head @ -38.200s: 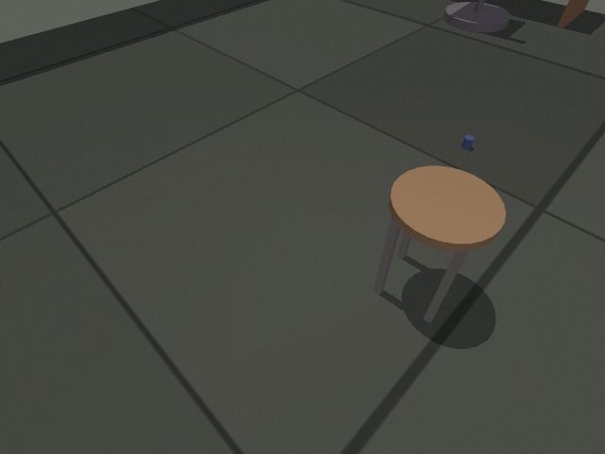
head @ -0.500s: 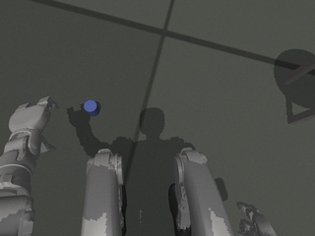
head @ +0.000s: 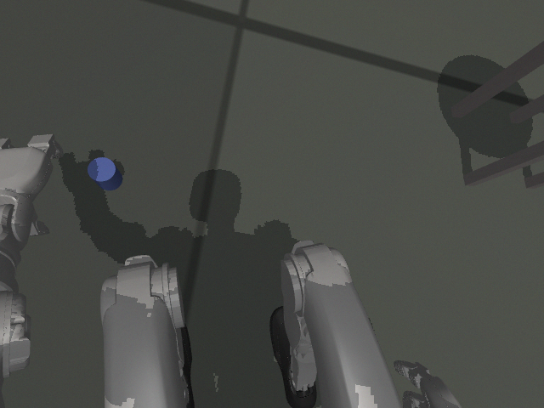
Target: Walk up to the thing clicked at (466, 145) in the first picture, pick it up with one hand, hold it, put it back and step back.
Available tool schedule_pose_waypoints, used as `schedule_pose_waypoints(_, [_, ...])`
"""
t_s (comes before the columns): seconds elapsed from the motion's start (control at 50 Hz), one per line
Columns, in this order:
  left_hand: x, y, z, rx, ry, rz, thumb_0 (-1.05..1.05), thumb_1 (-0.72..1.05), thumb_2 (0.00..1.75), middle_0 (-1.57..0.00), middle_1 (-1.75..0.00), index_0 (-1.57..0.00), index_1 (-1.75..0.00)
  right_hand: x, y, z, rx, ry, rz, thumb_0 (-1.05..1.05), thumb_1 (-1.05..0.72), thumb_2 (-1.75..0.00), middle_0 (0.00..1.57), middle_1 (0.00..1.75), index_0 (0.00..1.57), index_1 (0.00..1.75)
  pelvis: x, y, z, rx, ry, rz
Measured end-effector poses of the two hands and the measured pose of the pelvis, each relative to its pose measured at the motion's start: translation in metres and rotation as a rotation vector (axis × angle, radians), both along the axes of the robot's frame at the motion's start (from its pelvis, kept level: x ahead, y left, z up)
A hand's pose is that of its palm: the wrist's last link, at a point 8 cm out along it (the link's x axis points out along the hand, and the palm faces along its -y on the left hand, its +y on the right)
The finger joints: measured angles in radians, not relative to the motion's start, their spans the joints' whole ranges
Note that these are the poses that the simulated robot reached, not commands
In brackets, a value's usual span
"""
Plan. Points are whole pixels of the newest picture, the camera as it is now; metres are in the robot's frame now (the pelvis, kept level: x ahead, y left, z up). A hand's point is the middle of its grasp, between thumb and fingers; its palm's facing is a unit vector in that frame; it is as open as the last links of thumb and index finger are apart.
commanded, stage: rise first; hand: left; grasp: from above
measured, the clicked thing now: (106, 174) +0.52 +0.27 -0.33
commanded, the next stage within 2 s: approach in 2.00 s
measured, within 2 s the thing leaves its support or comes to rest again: neither
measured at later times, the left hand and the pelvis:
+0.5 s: hand (47, 184) +0.46 +0.32 -0.19, palm faces -0.44 -0.08 -0.90, open 13.7 cm; pelvis +0.01 +0.00 -0.02, yaw -2 degrees
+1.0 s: hand (57, 180) +0.47 +0.31 -0.20, palm faces -0.44 -0.07 -0.90, open 14.1 cm; pelvis +0.01 +0.00 -0.03, yaw -3 degrees
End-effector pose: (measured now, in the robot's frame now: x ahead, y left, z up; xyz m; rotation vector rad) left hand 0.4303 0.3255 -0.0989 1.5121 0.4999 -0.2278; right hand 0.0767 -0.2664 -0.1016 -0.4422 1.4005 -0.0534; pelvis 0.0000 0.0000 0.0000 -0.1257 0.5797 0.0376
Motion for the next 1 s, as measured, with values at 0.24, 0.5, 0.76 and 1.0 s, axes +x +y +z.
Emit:
schedule_pose_waypoints(0.24, [0.017,-0.003,-0.02,0.002,-0.002,0.021,0.0,-0.37,0.87,-0.24,-0.87,-0.24,-0.86,0.001,0.004,-0.012,0.014,0.026,0.011,0.0,-0.92,-0.91,0.2,0.3,0.2,0.3,0.006,0.0,-0.011,-0.006,0.008,-0.014])
schedule_pose_waypoints(0.5, [0.03,-0.005,-0.034,-0.005,-0.007,0.031,0.0,-0.45,0.93,-0.17,-0.94,-0.17,-0.94,-0.007,0.0,-0.01,-0.006,0.063,0.005,0.0,-0.92,-0.91,0.2,0.3,0.2,0.3,0.01,0.001,-0.016,-0.017,0.01,-0.025])
schedule_pose_waypoints(0.76, [0.036,-0.01,-0.042,-0.005,-0.008,0.023,0.0,-0.51,0.98,-0.15,-0.96,-0.13,-0.96,-0.012,0.0,-0.012,-0.005,0.073,0.008,0.0,-0.92,-0.91,0.2,0.3,0.2,0.3,0.01,0.001,-0.021,-0.021,0.003,-0.029])
schedule_pose_waypoints(1.0, [0.041,-0.013,-0.046,-0.004,-0.007,0.019,0.0,-0.53,1.0,-0.12,-0.99,-0.11,-0.99,-0.018,0.003,-0.015,0.001,0.063,0.016,0.0,-0.92,-0.91,0.2,0.3,0.2,0.3,0.007,0.001,-0.027,-0.026,-0.013,-0.034])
